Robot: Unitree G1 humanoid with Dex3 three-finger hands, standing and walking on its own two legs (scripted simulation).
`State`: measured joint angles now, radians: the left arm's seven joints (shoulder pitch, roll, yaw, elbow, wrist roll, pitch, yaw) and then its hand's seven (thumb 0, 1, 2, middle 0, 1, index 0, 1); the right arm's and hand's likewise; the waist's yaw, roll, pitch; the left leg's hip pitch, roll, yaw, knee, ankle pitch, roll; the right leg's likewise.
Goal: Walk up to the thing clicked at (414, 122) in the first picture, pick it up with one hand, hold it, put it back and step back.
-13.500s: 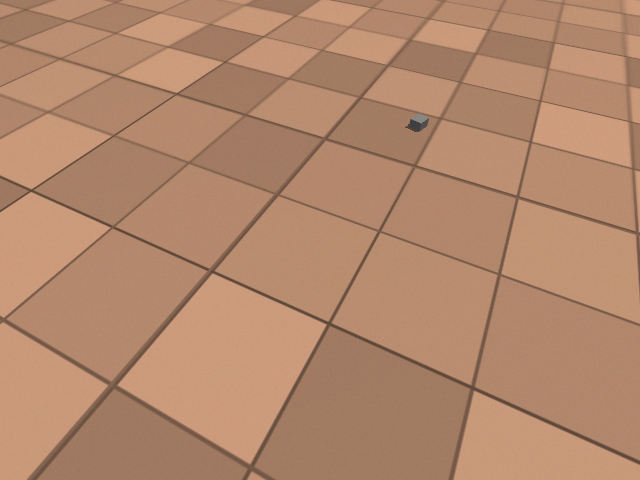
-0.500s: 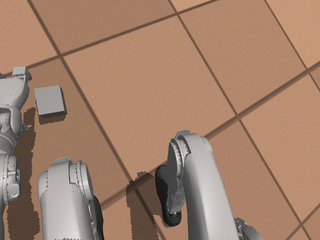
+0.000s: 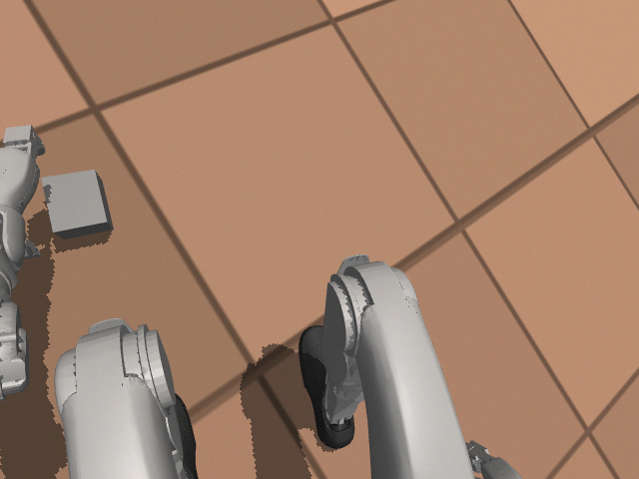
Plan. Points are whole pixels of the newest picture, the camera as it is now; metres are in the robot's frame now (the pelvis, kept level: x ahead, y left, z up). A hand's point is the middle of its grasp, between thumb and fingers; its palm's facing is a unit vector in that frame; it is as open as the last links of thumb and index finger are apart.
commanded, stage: rise first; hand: left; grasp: from above
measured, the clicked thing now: (79, 204) +0.51 +0.21 -0.30
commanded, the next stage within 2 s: approach in 1.12 s
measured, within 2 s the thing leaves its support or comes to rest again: neither
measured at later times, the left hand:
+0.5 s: hand (5, 213) +0.47 +0.26 -0.17, palm faces -0.44 -0.05 -0.90, open 13.3 cm
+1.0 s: hand (7, 215) +0.47 +0.25 -0.17, palm faces -0.45 -0.06 -0.89, open 12.7 cm
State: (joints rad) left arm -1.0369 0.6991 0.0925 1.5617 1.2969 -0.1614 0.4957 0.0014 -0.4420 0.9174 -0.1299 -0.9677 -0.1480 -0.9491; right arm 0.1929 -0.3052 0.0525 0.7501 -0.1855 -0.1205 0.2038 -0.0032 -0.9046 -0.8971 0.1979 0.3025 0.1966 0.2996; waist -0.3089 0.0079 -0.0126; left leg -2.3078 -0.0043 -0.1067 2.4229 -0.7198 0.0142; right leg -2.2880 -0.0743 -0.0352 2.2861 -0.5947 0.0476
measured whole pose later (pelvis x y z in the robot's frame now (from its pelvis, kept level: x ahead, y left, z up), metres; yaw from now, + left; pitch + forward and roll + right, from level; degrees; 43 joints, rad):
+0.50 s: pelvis +0.00 +0.00 +0.00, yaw +0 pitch +35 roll -8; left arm -1.03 0.69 0.07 1.55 1.29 -0.18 0.47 0.00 -0.37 0.86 -0.24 -0.85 -0.23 -0.86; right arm 0.20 -0.30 0.05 0.76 -0.17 -0.12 0.21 0.00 -0.91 -0.90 0.20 0.30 0.20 0.30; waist -0.29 0.01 -0.04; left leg -2.30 -0.01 -0.10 2.41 -0.72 0.01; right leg -2.28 -0.08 -0.03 2.27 -0.59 0.05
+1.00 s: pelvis +0.00 +0.00 +0.00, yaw +1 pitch +34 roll -7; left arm -1.02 0.69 0.10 1.54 1.28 -0.18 0.46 0.00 -0.28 0.79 -0.32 -0.77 -0.32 -0.78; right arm 0.20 -0.31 0.04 0.76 -0.18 -0.12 0.21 0.00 -0.91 -0.90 0.20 0.30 0.20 0.30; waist -0.29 0.02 -0.02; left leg -2.30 -0.01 -0.10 2.41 -0.72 0.01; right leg -2.29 -0.07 -0.03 2.28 -0.59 0.04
